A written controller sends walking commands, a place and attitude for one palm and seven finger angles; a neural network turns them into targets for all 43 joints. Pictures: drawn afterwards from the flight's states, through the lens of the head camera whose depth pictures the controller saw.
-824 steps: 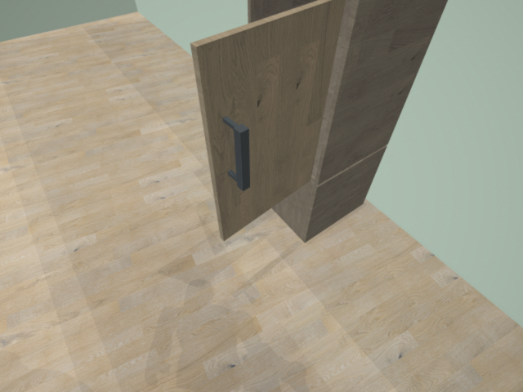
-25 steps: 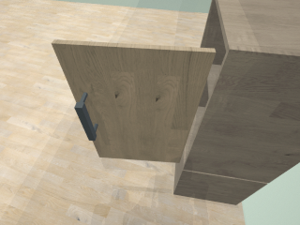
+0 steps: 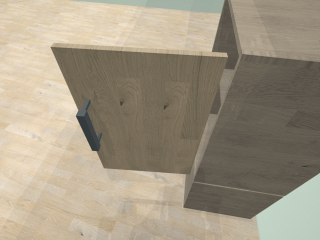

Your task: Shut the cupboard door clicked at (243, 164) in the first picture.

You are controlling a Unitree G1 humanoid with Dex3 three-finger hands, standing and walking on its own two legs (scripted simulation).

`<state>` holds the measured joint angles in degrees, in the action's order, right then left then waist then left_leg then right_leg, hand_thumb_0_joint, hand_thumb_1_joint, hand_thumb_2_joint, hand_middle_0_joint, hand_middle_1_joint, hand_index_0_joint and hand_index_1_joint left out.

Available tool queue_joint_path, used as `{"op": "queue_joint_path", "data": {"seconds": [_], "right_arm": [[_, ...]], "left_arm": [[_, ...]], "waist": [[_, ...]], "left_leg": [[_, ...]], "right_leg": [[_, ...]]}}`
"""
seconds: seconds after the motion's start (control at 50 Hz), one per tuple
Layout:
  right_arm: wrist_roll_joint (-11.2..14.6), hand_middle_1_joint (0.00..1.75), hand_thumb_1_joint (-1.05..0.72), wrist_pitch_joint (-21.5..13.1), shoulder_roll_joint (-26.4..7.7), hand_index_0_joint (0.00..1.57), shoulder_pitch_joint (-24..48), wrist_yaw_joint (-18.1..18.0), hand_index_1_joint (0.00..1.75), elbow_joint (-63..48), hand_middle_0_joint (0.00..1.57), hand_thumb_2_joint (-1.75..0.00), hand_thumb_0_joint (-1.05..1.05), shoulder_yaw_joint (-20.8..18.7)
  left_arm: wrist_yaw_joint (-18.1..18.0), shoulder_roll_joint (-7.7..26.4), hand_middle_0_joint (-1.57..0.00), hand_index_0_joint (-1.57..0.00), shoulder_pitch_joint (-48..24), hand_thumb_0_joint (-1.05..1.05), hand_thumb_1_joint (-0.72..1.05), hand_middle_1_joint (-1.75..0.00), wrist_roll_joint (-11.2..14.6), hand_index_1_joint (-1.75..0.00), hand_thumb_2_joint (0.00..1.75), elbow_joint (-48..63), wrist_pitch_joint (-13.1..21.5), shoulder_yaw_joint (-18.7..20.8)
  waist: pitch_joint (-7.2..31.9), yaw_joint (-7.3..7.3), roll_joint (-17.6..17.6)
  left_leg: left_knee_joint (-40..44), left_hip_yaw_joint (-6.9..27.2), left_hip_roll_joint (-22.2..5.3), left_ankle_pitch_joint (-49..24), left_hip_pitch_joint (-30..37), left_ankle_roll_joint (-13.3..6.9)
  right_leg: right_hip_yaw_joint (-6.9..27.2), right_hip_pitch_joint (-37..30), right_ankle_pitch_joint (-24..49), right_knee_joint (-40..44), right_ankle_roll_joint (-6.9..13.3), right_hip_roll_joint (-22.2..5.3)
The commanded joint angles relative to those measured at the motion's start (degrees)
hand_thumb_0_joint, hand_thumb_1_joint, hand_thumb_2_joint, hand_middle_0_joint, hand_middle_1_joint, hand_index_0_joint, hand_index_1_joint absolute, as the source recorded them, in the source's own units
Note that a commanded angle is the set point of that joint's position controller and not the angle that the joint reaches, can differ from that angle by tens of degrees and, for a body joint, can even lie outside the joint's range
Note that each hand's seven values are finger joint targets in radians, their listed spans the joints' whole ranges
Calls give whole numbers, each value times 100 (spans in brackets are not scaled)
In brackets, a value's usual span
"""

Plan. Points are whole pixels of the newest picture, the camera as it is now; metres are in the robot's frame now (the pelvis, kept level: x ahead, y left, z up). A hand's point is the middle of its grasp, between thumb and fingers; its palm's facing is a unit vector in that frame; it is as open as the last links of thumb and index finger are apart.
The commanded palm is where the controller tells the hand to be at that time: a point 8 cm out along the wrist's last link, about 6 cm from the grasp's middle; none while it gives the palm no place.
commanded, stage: look again from close up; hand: left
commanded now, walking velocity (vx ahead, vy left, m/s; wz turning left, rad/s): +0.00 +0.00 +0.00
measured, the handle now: (91, 126) +0.42 +0.24 +0.00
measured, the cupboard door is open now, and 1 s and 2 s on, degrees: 95 95 95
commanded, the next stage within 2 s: raise the hand and make a fist in 0.56 s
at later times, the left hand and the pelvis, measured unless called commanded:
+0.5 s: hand out of the picture -0.02 +0.17 -0.18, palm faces +0.03 -0.98 -0.20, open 7.3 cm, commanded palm none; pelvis +0.00 +0.00 +0.00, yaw +0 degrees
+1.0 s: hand (105, 225) +0.16 +0.14 -0.02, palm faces -0.06 -1.00 +0.03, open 6.5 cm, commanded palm +0.10 +0.22 -0.05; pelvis -0.06 -0.01 -0.06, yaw +2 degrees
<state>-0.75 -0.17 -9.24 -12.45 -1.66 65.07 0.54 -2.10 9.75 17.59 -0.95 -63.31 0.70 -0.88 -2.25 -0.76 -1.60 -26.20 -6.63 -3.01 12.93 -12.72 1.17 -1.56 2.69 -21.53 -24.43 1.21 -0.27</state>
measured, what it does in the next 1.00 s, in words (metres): lowers itself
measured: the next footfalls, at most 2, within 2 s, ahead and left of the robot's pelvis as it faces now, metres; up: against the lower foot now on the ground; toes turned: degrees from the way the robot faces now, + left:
none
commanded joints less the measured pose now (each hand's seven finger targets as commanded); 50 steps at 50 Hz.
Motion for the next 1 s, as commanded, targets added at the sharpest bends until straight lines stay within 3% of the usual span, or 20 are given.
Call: {"op": "queue_joint_path", "data": {"seconds": [0.0, 0.08, 0.62, 0.64, 0.66, 0.68, 0.7, 0.72, 0.74, 0.76, 0.78, 0.8, 0.82, 0.84, 0.86, 0.88, 0.9, 0.92, 0.94, 0.98], "right_arm": [[27, 30, -90, -102, -551, 20, -237, -32, 30, -177, 20, -90, 0, -107], [20, 30, -90, -102, -568, 20, -275, -34, 30, -177, 20, -90, 0, -113], [20, 30, -90, -94, -503, 20, -311, -43, 30, -120, 20, -90, 0, -111], [52, 30, -90, -157, -667, 20, 220, 26, 30, -609, 20, -90, 0, -155], [269, 30, -90, -1296, -1671, 20, -679, -544, 30, -1987, 20, -90, 0, -181], [405, 30, -90, -1761, -1215, 20, -382, -682, 30, -2009, 20, -90, 0, -2], [270, 30, -90, -1913, -1087, 20, -249, -572, 30, -1878, 20, -90, 0, -129], [442, 30, -90, -1993, -935, 20, -186, -349, 30, -1721, 20, -90, 0, -153], [428, 30, -90, -2010, -1095, 20, -242, -284, 30, -2164, 20, -90, 0, -282], [345, 30, -90, -2059, -1155, 20, -55, -283, 30, -2362, 20, -90, 0, -355], [258, 30, -90, -2114, -1199, 20, 32, -259, 30, -2457, 20, -90, 0, -370], [238, 30, -90, -2112, -1166, 20, 35, -205, 30, -2624, 20, -90, 0, -401], [170, 30, -90, -2117, -1115, 20, 144, -115, 30, -2738, 20, -90, 0, -405], [108, 30, -90, -2100, -1081, 20, 236, -22, 30, -2872, 20, -90, 0, -468], [88, 30, -90, -2045, -1101, 20, 334, 59, 30, -2957, 20, -90, 0, -535], [65, 30, -90, -1994, -1090, 20, 407, 136, 30, -3070, 20, -90, 0, -579], [119, 30, -90, -1937, -1092, 20, 486, 228, 30, -3175, 20, -90, 0, -629], [126, 30, -90, -1908, -1135, 20, 536, 280, 30, -3378, 20, -90, 0, -632], [162, 30, -90, -1825, -1146, 20, 603, 269, 30, -3569, 20, -90, 0, -683], [211, 30, -90, -1608, -1099, 20, 776, 226, 30, -3991, 20, -90, 0, -644]], "left_arm": [[-34, 620, -20, -20, 541, 0, 90, -30, 15, -30, 90, 104, 45, 146], [-42, 603, -20, -20, 536, 0, 90, -30, 18, -30, 90, 89, 53, 152], [-35, 552, -20, -20, 606, 0, 90, -30, 16, -30, 90, 64, 55, 167], [-255, 547, -20, -20, 948, 0, 90, -30, -101, -30, 90, -14, 236, 134], [-215, 3396, -20, -20, -4086, 0, 90, -30, 893, -30, 90, 9309, 1901, 1766], [-303, 1028, -22, -22, -327, 0, 90, -32, 874, -32, 90, 7084, 1371, 252], [-509, 863, -24, -24, -582, 0, 90, -34, 907, -34, 90, 7255, 1095, 289], [-447, -448, -25, -25, 811, 0, 90, -36, 921, -36, 90, 5744, 384, -318], [-328, -382, -27, -27, 42, 0, 90, -38, 1148, -38, 90, 7016, 593, -410], [-224, -92, -29, -29, 113, 0, 90, -40, 1031, -40, 90, 6786, 800, -166], [-141, 51, -31, -31, -59, 0, 90, -42, 991, -42, 90, 6441, 1075, -10], [1, -38, -33, -33, 357, 0, 90, -44, 917, -44, 90, 5734, 1300, 118], [249, -323, -35, -35, 838, 0, 90, -46, 964, -46, 90, 5121, 1634, 100], [590, -410, -36, -36, 1527, 0, 90, -48, 1073, -48, 90, 4795, 2014, 312], [985, -307, -38, -38, 1954, 0, 90, -50, 1223, -50, 90, 4717, 2437, 543], [1419, -303, -40, -40, 2154, 0, 90, -52, 1384, -52, 90, 4771, 2843, 619], [1833, 65, -42, -42, 2263, 0, 90, -54, 1455, -54, 90, 4566, 3140, 994], [2278, 198, -44, -44, 2035, 0, 90, -56, 1592, -56, 90, 4697, 3415, 1063], [2426, 626, -46, -46, 1866, 0, 90, -58, 1611, -58, 90, 4786, 3434, 1468], [2440, 1082, -49, -49, 1201, 0, 90, -62, 1576, -62, 90, 5695, 3235, 1705]], "waist": [[-89, -15, 88], [56, 10, 92], [-133, 0, 126], [-452, -89, 36], [1980, 919, 621], [2470, 346, 2709], [2264, 122, 2081], [1346, 364, 1292], [1086, 296, 798], [712, 424, 347], [319, 549, -382], [-30, 488, -835], [39, 341, -1487], [310, 45, -1842], [742, -129, -2204], [1098, -280, -2306], [1334, -437, -1948], [1549, -424, -1559], [1775, -490, -1048], [1915, -574, 310]], "left_leg": [[216, 409, -378, -1454, 627, -254], [187, 404, -380, -1584, 699, -244], [278, 447, -348, -1462, 632, -223], [-1246, 214, -312, -1533, 71, -97], [-739, 276, -64, -2105, 2487, -443], [-340, 505, 2, -3253, 2772, -395], [-154, 635, -168, -3735, 2037, -237], [-69, 680, -209, -3312, 1408, -368], [-374, 714, -148, -2497, 856, -321], [-665, 658, 43, -1661, 365, -329], [-932, 680, 180, -1022, -238, -310], [-1139, 738, 282, -677, -756, -290], [-1428, 839, 288, -551, -1269, -226], [-1722, 831, 318, -635, -1724, -170], [-2036, 766, 340, -651, -2102, -104], [-2239, 703, 389, -576, -2404, -44], [-2423, 632, 415, -596, -2585, 12], [-2614, 573, 483, -490, -2779, 35], [-2802, 448, 511, -415, -2850, 3], [-2950, 282, 557, -4, -2862, -72]], "right_leg": [[342, 749, 2324, 424, 10, -591], [347, 683, 2515, 379, 18, -609], [309, 677, 2390, 526, 9, -616], [905, 1194, 4947, 661, -358, -958], [-82, 1431, 4555, -880, -97, -303], [-309, 1511, 2647, -1808, -57, 60], [-365, 1654, 1086, -1147, -1, 73], [-335, 2073, 966, -1140, -64, 75], [-335, 1962, 1306, -864, -107, -19], [-360, 2241, 1655, -678, -118, -31], [-348, 2644, 1539, -719, -170, -66], [-344, 2991, 1312, -807, -193, -82], [-352, 3278, 1500, -1205, -243, -97], [-360, 3309, 2037, -1656, -267, -101], [-234, 3229, 2636, -2056, -328, -150], [-124, 3115, 2927, -2379, -355, -190], [84, 2977, 3233, -2625, -318, -271], [244, 2929, 3210, -2808, -296, -331], [413, 2971, 2927, -2880, -271, -364], [602, 3309, 1302, -2762, -149, -327]]}}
